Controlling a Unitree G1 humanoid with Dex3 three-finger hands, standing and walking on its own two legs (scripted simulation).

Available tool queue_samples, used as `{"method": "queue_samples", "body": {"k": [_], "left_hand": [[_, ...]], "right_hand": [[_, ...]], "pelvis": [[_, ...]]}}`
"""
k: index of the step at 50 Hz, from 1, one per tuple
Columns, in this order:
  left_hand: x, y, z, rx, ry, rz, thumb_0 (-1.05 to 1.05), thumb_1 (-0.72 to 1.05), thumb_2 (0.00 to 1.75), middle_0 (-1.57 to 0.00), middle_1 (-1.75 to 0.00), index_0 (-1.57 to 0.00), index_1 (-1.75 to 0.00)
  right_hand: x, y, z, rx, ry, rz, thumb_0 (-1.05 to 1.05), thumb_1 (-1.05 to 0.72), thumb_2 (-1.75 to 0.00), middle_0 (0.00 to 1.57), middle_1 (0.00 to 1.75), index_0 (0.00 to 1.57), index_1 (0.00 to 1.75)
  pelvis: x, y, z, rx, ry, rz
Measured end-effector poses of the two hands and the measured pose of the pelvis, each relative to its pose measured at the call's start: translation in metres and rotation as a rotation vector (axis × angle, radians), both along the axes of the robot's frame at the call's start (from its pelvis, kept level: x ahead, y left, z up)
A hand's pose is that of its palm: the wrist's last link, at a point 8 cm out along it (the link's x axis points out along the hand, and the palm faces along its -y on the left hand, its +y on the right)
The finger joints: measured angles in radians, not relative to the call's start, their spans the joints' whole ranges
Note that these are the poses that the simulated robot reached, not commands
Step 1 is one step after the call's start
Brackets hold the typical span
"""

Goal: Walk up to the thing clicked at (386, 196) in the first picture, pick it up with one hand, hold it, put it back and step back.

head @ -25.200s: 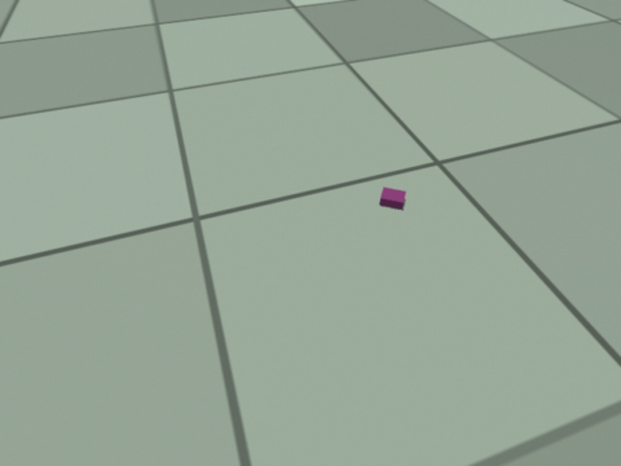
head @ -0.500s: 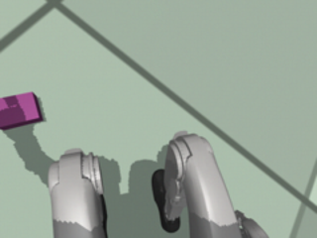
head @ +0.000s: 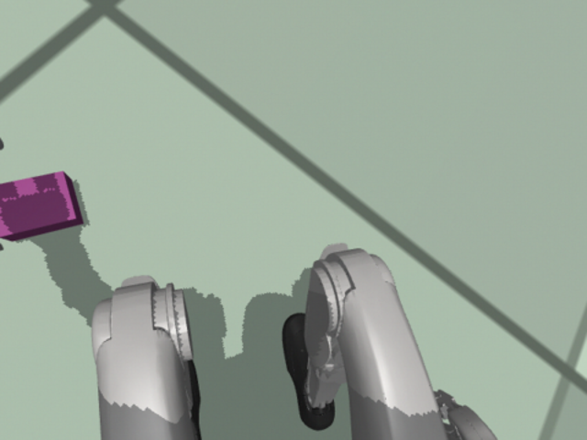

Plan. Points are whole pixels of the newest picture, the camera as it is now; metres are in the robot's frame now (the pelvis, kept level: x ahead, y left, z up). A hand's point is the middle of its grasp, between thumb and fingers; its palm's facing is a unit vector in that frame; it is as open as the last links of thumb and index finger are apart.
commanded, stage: approach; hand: left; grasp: from above
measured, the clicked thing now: (37, 206) +0.46 +0.33 -0.30
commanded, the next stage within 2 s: rest palm in 0.50 s
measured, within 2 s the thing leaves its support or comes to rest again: neither
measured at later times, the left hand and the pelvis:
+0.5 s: hand out of the picture +0.45 +0.34 -0.18, palm faces -0.43 -0.12 -0.89, open 14.2 cm; pelvis +0.00 +0.00 -0.01, yaw -1 degrees
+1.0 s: hand (28, 201) +0.45 +0.32 -0.23, palm faces -0.39 -0.12 -0.91, open 14.4 cm; pelvis +0.00 +0.00 -0.02, yaw -3 degrees
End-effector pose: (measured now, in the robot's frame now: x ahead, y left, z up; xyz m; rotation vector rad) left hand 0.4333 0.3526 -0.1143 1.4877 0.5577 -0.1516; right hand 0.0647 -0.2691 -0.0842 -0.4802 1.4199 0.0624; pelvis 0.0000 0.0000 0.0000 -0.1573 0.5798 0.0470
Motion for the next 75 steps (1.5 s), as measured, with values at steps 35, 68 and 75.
{"method": "queue_samples", "body": {"k": [35,68,75], "left_hand": [[0.007,0.010,-0.027,-0.052,0.063,0.007,0.00,-0.56,1.02,-0.09,-1.03,-0.08,-1.03],[0.027,-0.021,-0.090,-0.047,0.042,0.105,0.00,-0.53,0.99,-0.08,-1.00,-0.07,-1.00],[0.022,-0.021,-0.092,-0.090,0.016,0.040,0.00,-0.54,1.00,-0.09,-0.99,-0.07,-0.99]], "right_hand": [[-0.011,0.001,0.004,-0.033,0.025,0.056,0.00,-0.90,-0.89,0.21,0.30,0.20,0.30],[-0.059,0.019,0.010,0.035,0.136,0.063,0.00,-0.89,-0.90,0.21,0.30,0.20,0.30],[-0.047,0.019,0.017,0.000,0.112,0.111,0.00,-0.89,-0.90,0.21,0.30,0.20,0.30]], "pelvis": [[-0.004,0.002,-0.012,-0.026,-0.048,-0.010],[0.000,0.001,-0.024,-0.052,-0.076,-0.045],[-0.001,0.004,-0.024,-0.077,-0.100,-0.049]]}}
